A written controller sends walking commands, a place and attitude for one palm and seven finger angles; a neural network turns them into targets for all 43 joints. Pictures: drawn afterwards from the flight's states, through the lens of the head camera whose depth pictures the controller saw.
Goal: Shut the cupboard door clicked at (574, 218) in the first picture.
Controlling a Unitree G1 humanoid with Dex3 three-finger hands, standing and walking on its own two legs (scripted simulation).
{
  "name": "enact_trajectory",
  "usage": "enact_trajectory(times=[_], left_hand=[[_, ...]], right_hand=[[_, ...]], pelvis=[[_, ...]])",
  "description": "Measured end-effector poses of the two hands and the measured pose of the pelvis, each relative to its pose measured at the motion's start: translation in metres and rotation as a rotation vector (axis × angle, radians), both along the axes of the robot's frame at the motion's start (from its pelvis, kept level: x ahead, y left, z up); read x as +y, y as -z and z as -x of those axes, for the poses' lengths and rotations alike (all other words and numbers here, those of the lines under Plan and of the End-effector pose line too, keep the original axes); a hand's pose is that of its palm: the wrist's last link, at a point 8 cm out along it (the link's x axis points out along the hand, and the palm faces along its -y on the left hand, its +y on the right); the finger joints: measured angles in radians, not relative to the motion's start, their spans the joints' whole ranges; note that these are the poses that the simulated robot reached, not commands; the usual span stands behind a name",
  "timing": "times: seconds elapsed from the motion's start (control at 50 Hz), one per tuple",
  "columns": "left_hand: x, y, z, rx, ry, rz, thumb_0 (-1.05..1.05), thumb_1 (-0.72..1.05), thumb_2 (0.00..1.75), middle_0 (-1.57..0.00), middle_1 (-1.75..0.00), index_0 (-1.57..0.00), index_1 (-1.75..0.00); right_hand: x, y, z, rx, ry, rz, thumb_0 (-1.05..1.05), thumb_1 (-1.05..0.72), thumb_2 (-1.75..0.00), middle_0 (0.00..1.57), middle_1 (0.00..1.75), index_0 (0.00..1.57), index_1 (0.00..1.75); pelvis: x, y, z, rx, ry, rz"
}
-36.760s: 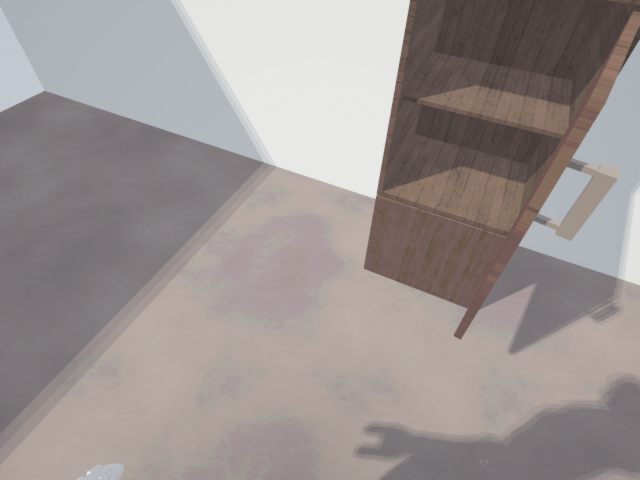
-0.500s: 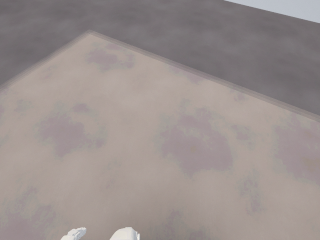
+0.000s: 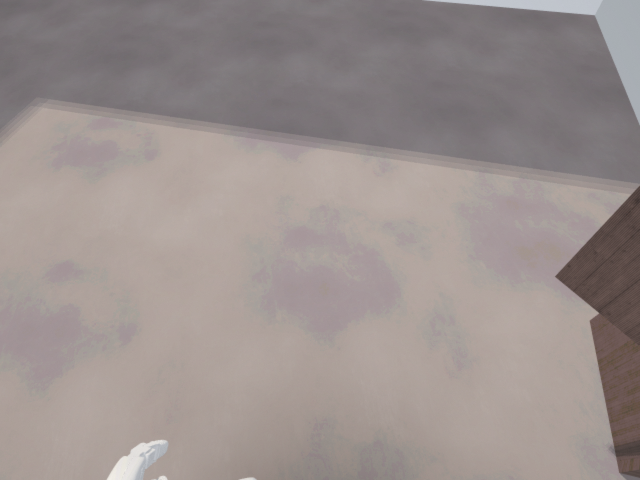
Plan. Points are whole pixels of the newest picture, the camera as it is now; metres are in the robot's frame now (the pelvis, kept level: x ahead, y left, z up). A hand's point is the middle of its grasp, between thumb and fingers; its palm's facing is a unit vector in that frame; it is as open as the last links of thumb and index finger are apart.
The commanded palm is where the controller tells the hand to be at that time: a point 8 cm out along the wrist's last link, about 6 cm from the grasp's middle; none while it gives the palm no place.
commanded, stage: turn to face it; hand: left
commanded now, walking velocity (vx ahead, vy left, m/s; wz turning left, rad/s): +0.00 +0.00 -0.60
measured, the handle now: out of the picture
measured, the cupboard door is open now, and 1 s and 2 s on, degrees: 47 47 47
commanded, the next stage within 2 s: take the last steps up to it in 1.44 s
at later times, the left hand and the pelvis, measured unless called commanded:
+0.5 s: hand (183, 451) +0.17 +0.21 -0.15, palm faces -0.25 -0.95 -0.20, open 7.4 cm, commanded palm none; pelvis +0.02 +0.03 +0.02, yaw -17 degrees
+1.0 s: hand (237, 409) +0.23 +0.15 -0.16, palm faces -0.54 -0.82 -0.22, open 7.4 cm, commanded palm none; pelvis +0.05 +0.02 +0.01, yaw -34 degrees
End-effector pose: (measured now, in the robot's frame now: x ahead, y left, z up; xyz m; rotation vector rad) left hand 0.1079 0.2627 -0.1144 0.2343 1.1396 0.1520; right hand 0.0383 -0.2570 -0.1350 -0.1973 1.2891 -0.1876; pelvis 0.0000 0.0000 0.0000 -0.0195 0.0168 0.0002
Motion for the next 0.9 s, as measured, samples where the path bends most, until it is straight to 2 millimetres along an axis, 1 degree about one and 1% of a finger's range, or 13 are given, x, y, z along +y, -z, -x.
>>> enact_trajectory(times=[0.04,0.14,0.24,0.3,0.34,0.42,0.5,0.6,0.64,0.68,0.72,0.8,0.9], left_hand=[[-0.007,-0.003,-0.003,0.001,0.021,-0.01,0.0,0.91,0.9,-0.19,-0.29,-0.2,-0.3],[-0.016,-0.006,-0.002,0.052,0.058,-0.007,0.0,0.91,0.9,-0.2,-0.29,-0.2,-0.3],[-0.013,0.003,-0.007,0.091,0.097,0.019,0.0,0.91,0.9,-0.2,-0.29,-0.2,-0.3],[-0.004,0.014,-0.016,0.105,0.116,0.037,0.0,0.9,0.9,-0.2,-0.3,-0.2,-0.3],[0.003,0.023,-0.024,0.111,0.129,0.046,0.0,0.91,0.9,-0.2,-0.3,-0.2,-0.3],[0.006,0.02,-0.045,0.114,0.181,0.049,0.01,0.91,0.9,-0.2,-0.29,-0.2,-0.3],[-0.001,0.009,-0.069,0.094,0.237,0.052,0.01,0.91,0.9,-0.19,-0.29,-0.2,-0.3],[-0.028,0.0,-0.101,0.057,0.339,0.036,0.01,0.91,0.9,-0.19,-0.29,-0.19,-0.3],[-0.042,-0.002,-0.113,0.033,0.382,0.023,0.01,0.91,0.9,-0.19,-0.29,-0.19,-0.3],[-0.055,0.0,-0.124,-0.006,0.423,0.004,0.01,0.91,0.9,-0.19,-0.29,-0.2,-0.3],[-0.066,-0.002,-0.127,-0.017,0.448,-0.008,0.0,0.91,0.9,-0.19,-0.29,-0.2,-0.3],[-0.076,-0.007,-0.126,0.015,0.483,-0.019,0.0,0.91,0.9,-0.2,-0.29,-0.2,-0.3],[-0.079,-0.002,-0.128,0.065,0.526,-0.007,0.0,0.91,0.9,-0.2,-0.29,-0.2,-0.3]], right_hand=[[-0.009,0.002,0.003,0.02,0.029,0.011,0.0,-0.9,-0.9,0.21,0.3,0.2,0.3],[-0.014,-0.012,-0.007,-0.026,0.07,0.024,0.01,-0.91,-0.9,0.2,0.3,0.2,0.3],[-0.006,-0.025,-0.021,-0.091,0.097,0.04,0.01,-0.91,-0.9,0.2,0.3,0.2,0.3],[0.004,-0.028,-0.027,-0.128,0.115,0.062,0.0,-0.91,-0.9,0.2,0.3,0.2,0.3],[0.011,-0.028,-0.026,-0.145,0.122,0.08,0.0,-0.91,-0.9,0.2,0.3,0.2,0.3],[0.025,-0.036,-0.009,-0.124,0.151,0.082,0.0,-0.91,-0.9,0.2,0.3,0.2,0.3],[0.03,-0.038,0.016,-0.081,0.213,0.069,0.0,-0.9,-0.9,0.21,0.3,0.2,0.3],[0.025,-0.028,0.052,-0.041,0.319,0.043,0.0,-0.9,-0.9,0.21,0.3,0.2,0.3],[0.019,-0.019,0.068,-0.027,0.364,0.031,0.0,-0.9,-0.9,0.21,0.3,0.2,0.3],[0.01,-0.006,0.082,-0.016,0.406,0.019,0.0,-0.9,-0.9,0.21,0.3,0.2,0.3],[0.003,0.001,0.092,0.011,0.441,0.02,0.0,-0.9,-0.9,0.21,0.3,0.2,0.3],[-0.003,-0.008,0.094,0.005,0.487,0.032,0.01,-0.91,-0.9,0.2,0.3,0.2,0.3],[-0.001,-0.022,0.08,-0.057,0.518,0.053,0.01,-0.91,-0.9,0.2,0.3,0.2,0.3]], pelvis=[[-0.001,-0.002,0.001,-0.001,0.019,0.005],[0.0,-0.011,-0.003,0.005,0.075,-0.013],[0.01,-0.013,-0.01,0.012,0.131,-0.017],[0.021,-0.008,-0.016,0.016,0.171,-0.008],[0.028,-0.002,-0.019,0.019,0.197,-0.002],[0.032,-0.009,-0.021,0.006,0.252,0.01],[0.031,-0.017,-0.023,0.003,0.302,0.027],[0.023,-0.016,-0.024,0.0,0.369,0.029],[0.016,-0.011,-0.024,-0.004,0.396,0.022],[0.007,-0.001,-0.024,-0.005,0.42,-0.001],[0.006,0.001,-0.023,-0.004,0.438,0.011],[0.006,-0.008,-0.026,0.001,0.487,-0.005],[0.009,-0.013,-0.034,0.005,0.541,-0.019]])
